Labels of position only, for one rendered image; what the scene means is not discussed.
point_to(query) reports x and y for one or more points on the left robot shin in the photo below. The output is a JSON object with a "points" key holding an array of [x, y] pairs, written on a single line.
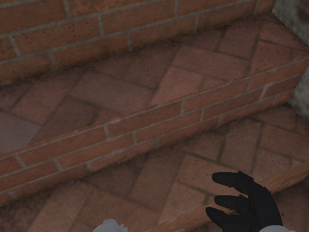
{"points": [[109, 221]]}

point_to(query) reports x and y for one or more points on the right robot hand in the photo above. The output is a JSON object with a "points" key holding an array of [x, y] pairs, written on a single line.
{"points": [[256, 212]]}

